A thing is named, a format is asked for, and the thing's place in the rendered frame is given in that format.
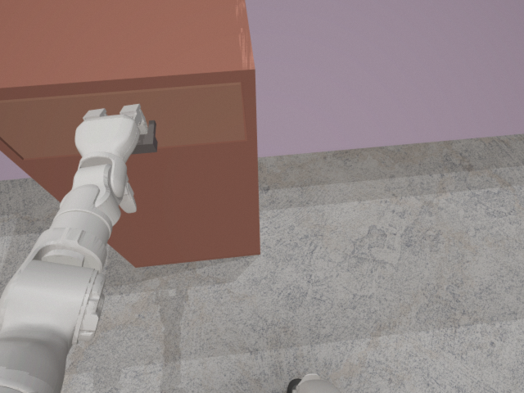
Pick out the left robot forearm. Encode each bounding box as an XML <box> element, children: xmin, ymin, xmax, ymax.
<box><xmin>0</xmin><ymin>151</ymin><xmax>127</xmax><ymax>331</ymax></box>

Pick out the left robot upper arm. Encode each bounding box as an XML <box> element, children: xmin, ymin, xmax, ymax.
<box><xmin>0</xmin><ymin>260</ymin><xmax>106</xmax><ymax>393</ymax></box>

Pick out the robot right shin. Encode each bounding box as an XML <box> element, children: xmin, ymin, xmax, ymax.
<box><xmin>298</xmin><ymin>374</ymin><xmax>320</xmax><ymax>386</ymax></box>

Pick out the left robot hand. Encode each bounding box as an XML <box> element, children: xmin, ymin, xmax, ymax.
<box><xmin>75</xmin><ymin>104</ymin><xmax>148</xmax><ymax>213</ymax></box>

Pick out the cabinet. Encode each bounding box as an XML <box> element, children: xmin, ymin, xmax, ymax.
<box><xmin>0</xmin><ymin>0</ymin><xmax>260</xmax><ymax>268</ymax></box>

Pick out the drawer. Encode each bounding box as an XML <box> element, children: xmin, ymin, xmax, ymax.
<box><xmin>0</xmin><ymin>82</ymin><xmax>245</xmax><ymax>159</ymax></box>

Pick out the handle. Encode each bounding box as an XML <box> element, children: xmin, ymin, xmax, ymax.
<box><xmin>131</xmin><ymin>120</ymin><xmax>158</xmax><ymax>155</ymax></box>

